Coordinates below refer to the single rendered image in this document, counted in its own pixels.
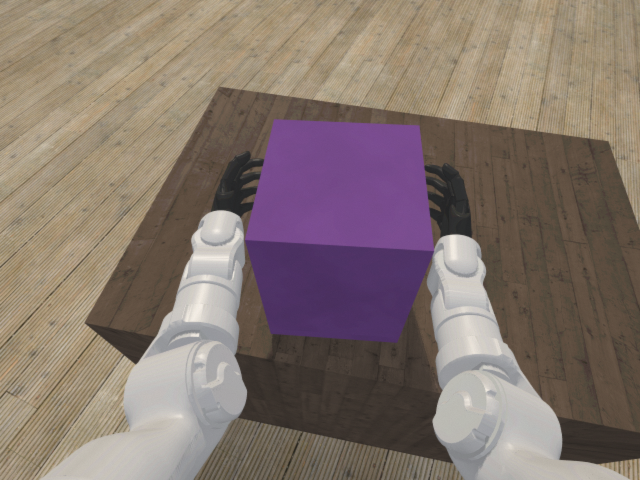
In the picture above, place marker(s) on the right robot forearm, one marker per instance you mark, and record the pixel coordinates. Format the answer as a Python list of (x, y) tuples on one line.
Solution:
[(465, 326)]

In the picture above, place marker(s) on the right robot hand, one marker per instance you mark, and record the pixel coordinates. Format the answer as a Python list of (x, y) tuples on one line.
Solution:
[(455, 216)]

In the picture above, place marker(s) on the left robot upper arm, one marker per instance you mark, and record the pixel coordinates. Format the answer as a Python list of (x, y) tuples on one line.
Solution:
[(178, 405)]

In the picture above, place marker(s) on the pedestal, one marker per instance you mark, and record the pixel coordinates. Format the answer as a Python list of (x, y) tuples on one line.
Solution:
[(561, 247)]

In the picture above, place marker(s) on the right robot upper arm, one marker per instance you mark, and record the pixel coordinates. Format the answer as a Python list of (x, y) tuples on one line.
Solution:
[(494, 430)]

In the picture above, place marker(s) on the carton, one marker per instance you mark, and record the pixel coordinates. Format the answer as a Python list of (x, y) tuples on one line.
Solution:
[(340, 234)]

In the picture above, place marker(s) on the left robot hand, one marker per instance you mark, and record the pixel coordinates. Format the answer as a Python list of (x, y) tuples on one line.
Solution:
[(229, 194)]

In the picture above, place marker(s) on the left robot forearm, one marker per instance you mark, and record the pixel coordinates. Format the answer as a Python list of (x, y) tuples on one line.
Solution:
[(209, 293)]

